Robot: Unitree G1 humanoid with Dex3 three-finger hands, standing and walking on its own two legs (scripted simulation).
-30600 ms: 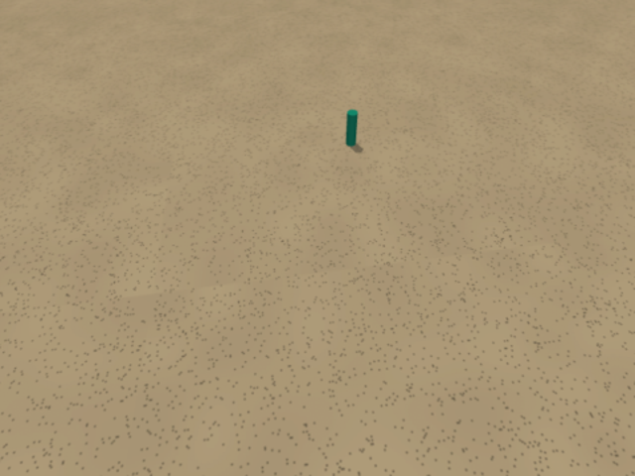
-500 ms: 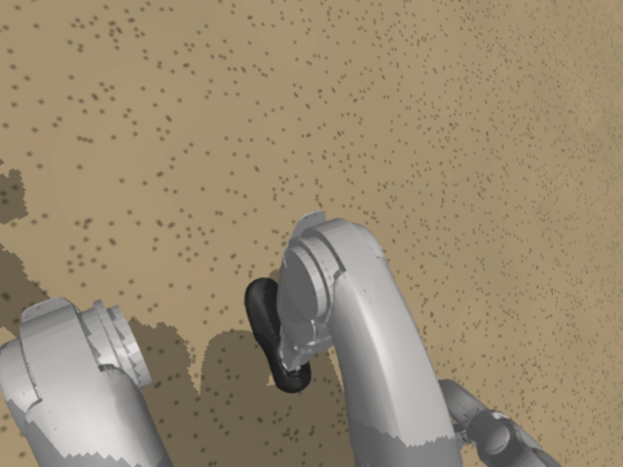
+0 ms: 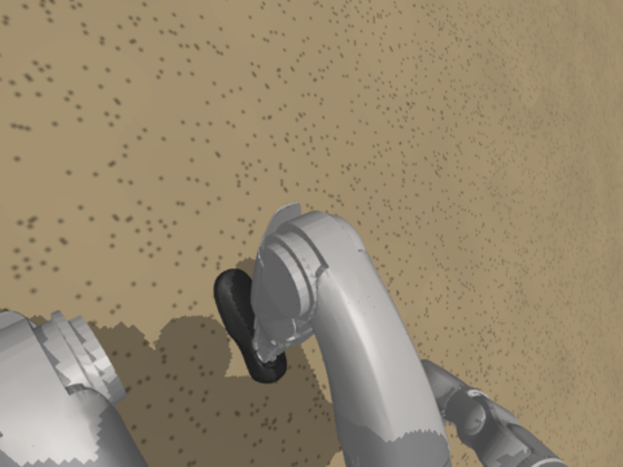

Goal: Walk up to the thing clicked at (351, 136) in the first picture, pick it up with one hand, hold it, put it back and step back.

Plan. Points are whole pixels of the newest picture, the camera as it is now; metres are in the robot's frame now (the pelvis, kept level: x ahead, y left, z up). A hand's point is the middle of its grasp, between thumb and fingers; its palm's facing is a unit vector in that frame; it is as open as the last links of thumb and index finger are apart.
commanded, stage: lower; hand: left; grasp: from the side
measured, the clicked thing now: out of the picture +0.52 +0.30 -0.21
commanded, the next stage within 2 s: loosen in 0.26 s
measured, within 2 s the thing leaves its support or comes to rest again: rests again in 0.38 s
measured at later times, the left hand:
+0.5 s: hand out of the picture +0.52 +0.29 -0.17, palm faces +0.41 -0.91 -0.02, open 7.2 cm
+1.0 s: hand out of the picture +0.53 +0.29 -0.17, palm faces +0.41 -0.91 +0.00, open 14.1 cm
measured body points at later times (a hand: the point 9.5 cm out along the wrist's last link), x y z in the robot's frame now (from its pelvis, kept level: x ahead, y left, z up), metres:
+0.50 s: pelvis +0.00 +0.00 +0.00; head +0.28 +0.17 +0.30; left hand +0.50 +0.34 -0.17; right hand +0.10 -0.26 -0.03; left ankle +0.07 +0.12 -0.28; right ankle +0.16 -0.14 -0.28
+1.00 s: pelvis +0.00 +0.00 +0.01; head +0.28 +0.17 +0.31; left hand +0.50 +0.34 -0.17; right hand +0.10 -0.26 -0.03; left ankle +0.07 +0.12 -0.28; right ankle +0.16 -0.14 -0.28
